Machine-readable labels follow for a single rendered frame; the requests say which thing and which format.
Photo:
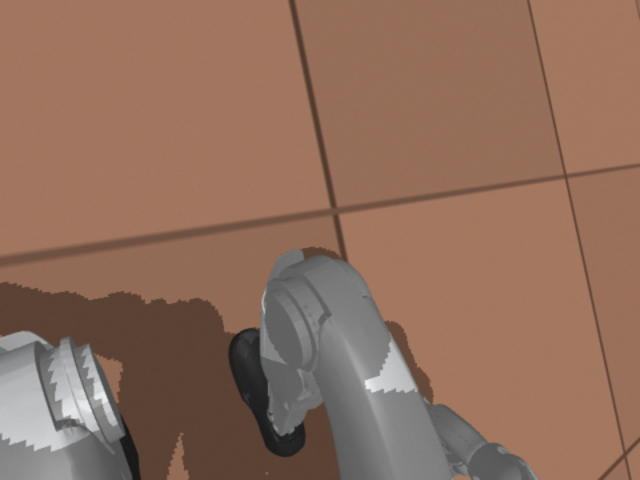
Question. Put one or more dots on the right robot arm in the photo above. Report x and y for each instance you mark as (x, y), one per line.
(492, 461)

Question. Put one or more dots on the left robot foot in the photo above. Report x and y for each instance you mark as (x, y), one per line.
(130, 452)

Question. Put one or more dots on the right robot foot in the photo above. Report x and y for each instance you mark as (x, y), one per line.
(245, 363)

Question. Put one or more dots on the right robot hand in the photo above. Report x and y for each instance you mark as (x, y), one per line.
(458, 437)

